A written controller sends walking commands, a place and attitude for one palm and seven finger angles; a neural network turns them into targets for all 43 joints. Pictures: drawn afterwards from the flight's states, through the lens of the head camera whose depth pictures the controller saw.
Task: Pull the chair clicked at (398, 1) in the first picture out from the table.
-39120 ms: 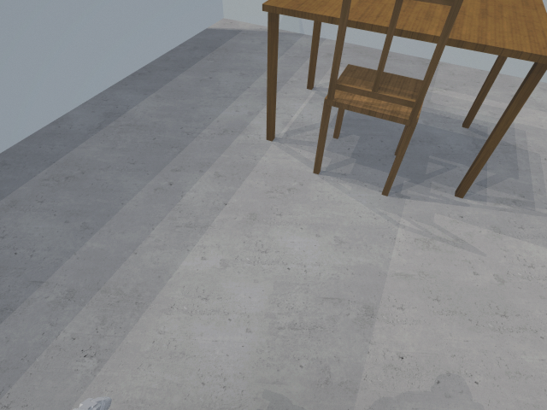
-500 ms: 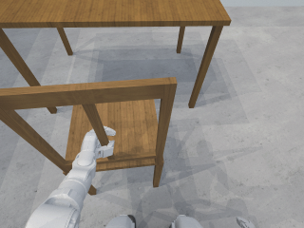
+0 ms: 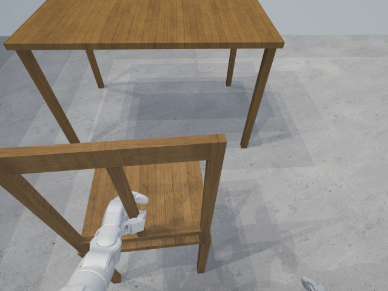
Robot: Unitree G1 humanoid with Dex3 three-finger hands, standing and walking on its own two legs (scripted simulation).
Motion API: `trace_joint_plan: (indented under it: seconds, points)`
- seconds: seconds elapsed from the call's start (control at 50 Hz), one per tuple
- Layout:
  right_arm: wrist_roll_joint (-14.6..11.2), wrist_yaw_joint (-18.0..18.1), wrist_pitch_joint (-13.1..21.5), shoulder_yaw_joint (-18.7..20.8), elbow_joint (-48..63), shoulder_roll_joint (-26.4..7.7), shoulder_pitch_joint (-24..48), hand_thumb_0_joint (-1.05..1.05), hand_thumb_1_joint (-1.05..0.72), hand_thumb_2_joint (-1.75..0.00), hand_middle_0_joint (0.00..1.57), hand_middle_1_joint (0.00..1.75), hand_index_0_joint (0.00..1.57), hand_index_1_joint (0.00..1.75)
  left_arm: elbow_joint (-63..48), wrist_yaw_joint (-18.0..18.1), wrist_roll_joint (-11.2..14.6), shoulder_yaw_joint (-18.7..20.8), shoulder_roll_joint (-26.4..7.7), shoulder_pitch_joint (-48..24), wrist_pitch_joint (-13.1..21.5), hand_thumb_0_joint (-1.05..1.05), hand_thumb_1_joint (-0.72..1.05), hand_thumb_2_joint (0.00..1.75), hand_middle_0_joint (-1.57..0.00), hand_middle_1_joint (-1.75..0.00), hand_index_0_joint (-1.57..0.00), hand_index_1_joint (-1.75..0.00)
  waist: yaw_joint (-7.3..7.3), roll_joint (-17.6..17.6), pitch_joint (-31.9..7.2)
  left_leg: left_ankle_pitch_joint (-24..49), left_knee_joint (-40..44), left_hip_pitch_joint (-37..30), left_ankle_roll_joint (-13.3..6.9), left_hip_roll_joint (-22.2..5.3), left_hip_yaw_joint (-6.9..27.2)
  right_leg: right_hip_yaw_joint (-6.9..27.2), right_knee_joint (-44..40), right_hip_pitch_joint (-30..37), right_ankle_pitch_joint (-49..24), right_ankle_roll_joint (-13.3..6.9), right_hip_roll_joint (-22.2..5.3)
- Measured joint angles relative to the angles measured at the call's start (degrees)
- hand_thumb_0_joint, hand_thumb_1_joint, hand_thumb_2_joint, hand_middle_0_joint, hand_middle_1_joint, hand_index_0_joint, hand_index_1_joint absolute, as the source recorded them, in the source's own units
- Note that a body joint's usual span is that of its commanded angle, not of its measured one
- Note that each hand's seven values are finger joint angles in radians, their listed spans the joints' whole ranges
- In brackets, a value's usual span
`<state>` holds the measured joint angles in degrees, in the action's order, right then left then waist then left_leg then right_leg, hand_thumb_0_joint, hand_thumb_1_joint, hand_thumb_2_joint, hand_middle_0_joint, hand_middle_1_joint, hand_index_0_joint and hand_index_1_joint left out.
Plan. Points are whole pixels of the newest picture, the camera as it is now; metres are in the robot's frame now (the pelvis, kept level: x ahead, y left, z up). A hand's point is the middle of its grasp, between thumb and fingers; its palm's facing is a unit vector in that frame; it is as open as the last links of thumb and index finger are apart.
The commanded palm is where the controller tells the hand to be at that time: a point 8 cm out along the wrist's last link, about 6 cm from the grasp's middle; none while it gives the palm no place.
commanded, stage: stop walking, hand still on the chair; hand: left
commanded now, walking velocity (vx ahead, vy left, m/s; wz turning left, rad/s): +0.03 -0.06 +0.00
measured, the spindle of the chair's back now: (131, 207) +0.31 +0.16 -0.04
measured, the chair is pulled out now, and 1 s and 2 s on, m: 0.61 0.68 0.68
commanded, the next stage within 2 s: open the thumb and straighten the fingers in 0.64 s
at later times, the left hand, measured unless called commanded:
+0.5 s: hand (130, 254) +0.21 +0.14 -0.07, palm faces +0.04 -0.98 -0.19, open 5.7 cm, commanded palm +0.19 +0.20 -0.05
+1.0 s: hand (128, 248) +0.22 +0.15 -0.05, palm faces +0.02 -0.98 -0.17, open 8.4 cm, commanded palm +0.20 +0.20 -0.04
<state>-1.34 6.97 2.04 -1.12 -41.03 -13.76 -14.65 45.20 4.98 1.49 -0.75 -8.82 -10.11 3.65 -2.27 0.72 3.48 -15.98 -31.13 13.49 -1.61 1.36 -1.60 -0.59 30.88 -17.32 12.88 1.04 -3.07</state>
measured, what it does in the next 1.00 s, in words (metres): stands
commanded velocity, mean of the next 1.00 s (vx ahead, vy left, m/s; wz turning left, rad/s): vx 0.00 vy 0.00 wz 0.00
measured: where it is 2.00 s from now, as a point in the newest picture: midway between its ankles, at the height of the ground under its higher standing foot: outside the picture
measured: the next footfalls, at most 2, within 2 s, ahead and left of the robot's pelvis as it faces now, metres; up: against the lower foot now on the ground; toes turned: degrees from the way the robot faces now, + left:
none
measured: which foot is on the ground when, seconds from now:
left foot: down 0.00-1.00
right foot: down 0.00-1.00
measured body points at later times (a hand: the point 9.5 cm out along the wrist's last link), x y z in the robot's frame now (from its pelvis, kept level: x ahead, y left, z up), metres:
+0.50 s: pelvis +0.01 +0.00 +0.01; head -0.02 -0.01 +0.46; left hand +0.21 +0.20 -0.05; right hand +0.14 -0.24 -0.09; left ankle +0.01 +0.10 -0.73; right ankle +0.05 -0.14 -0.73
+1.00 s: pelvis +0.01 -0.01 -0.01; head +0.03 -0.02 +0.44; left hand +0.21 +0.20 -0.04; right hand +0.18 -0.24 -0.10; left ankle +0.01 +0.10 -0.73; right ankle +0.05 -0.14 -0.73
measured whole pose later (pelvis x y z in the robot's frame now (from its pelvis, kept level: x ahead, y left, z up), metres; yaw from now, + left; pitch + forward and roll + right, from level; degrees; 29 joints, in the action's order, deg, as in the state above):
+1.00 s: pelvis +0.01 -0.01 -0.01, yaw +1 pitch +4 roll +0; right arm -2.6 1.9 7.4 -1.3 -35.1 -14.0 -12.3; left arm 16.3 0.8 2.8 -1.8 -9.8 15.2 0.6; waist -1.6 -2.5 -2.7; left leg -18.4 -35.7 21.2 -0.6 0.5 -0.3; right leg -1.8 34.2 -24.2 13.9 0.9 -2.4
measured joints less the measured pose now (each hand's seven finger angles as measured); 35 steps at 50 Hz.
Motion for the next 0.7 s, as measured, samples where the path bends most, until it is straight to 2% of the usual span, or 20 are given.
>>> trace_joint_plan:
  seconds: [0.04, 0.12, 0.28, 0.5, 0.7]
  points:
    - [-0.1, -0.5, 0.0, -0.8, -0.5, 1.1, 0.7, 0.01, -0.91, -0.90, 0.20, 0.30, 0.20, 0.30, -1.0, -0.1, 0.2, -0.4, 0.1, 2.0, 0.3, 0.08, 0.65, 0.75, -0.27, -1.23, -0.49, -1.45, 0.36, -0.7, 0.3, 0.3, 0.4, -0.8, 0.3, -0.7, 0.1, -0.1, -2.5, 1.6, -3.6, 0.6, 0.7]
    - [-0.2, -0.7, 0.2, -1.9, -0.8, 2.9, 1.0, 0.01, -0.91, -0.90, 0.20, 0.30, 0.20, 0.30, -1.1, -0.2, 0.2, -1.3, 0.6, 5.7, 1.5, 0.08, 0.65, 0.76, -0.27, -1.23, -0.49, -1.45, 1.08, -1.3, -1.8, 1.6, 2.8, -1.9, 0.4, -0.9, 0.0, 0.0, -5.1, 2.8, -4.1, 0.5, 1.0]
    - [0.3, -0.4, 1.2, -2.5, -0.7, 2.7, 0.8, 0.01, -0.91, -0.90, 0.21, 0.30, 0.20, 0.30, -3.5, -0.2, -0.3, -2.0, 1.9, 13.4, 3.1, 0.09, 0.63, 0.78, -0.30, -1.21, -0.49, -1.45, 1.99, -2.6, -5.4, 2.8, 6.0, -3.4, 0.0, -0.4, -0.9, 0.9, -7.0, 3.4, -4.9, 0.9, 0.6]
    - [0.6, -0.3, 1.8, -1.4, 0.3, 0.9, 1.1, 0.01, -0.91, -0.90, 0.20, 0.30, 0.20, 0.30, -9.0, 0.5, -0.4, -2.8, 1.6, 19.4, 3.3, 0.09, 0.63, 0.79, -0.30, -1.22, -0.49, -1.45, 1.73, -2.1, -5.9, 3.2, 7.6, -4.5, 0.1, -0.3, -0.8, 0.8, -7.8, 4.2, -4.7, 0.9, 0.5]
    - [0.5, -0.2, 1.2, -1.4, 1.2, 1.0, 1.1, 0.01, -0.91, -0.90, 0.20, 0.30, 0.20, 0.30, -11.9, 0.8, -0.2, -2.7, 1.2, 21.4, 3.2, 0.09, 0.63, 0.80, -0.30, -1.23, -0.49, -1.45, 1.47, -1.8, -5.3, 3.1, 8.3, -4.8, 0.4, -0.5, -0.5, 0.5, -8.5, 4.5, -4.6, 0.6, 0.7]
